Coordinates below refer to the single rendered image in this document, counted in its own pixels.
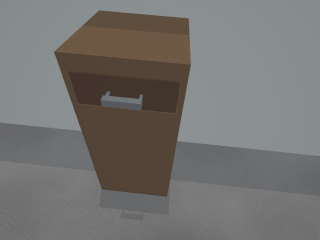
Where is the handle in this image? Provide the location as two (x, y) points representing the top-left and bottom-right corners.
(100, 91), (143, 110)

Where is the drawer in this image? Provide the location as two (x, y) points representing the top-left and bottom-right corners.
(68, 71), (180, 113)

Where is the cabinet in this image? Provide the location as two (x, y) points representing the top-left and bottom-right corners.
(54, 10), (191, 197)

